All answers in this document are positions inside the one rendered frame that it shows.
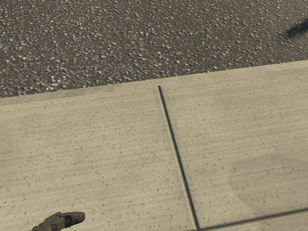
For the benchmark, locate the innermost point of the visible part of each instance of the left robot hand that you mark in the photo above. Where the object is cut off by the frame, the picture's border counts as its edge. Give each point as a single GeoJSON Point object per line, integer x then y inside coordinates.
{"type": "Point", "coordinates": [59, 221]}

